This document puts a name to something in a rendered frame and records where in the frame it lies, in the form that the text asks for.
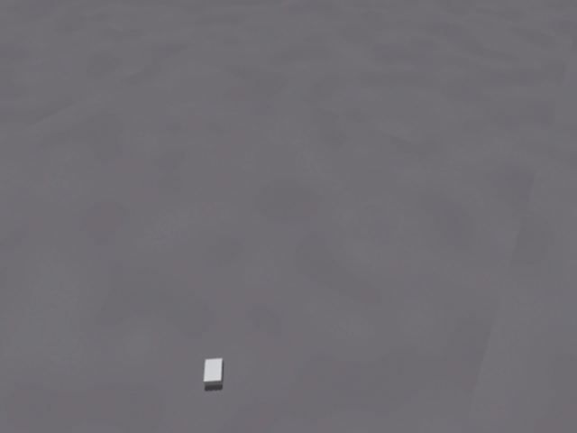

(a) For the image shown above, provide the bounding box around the small box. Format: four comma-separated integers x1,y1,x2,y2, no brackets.
204,358,224,386

